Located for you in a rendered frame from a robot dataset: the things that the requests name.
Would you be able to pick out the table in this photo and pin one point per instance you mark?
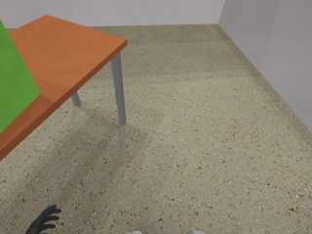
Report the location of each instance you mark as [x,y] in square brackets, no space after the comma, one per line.
[61,56]

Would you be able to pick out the robot left hand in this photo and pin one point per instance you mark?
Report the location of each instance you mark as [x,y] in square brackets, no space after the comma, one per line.
[38,224]

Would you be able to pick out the carton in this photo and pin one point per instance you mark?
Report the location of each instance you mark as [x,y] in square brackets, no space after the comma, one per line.
[17,87]

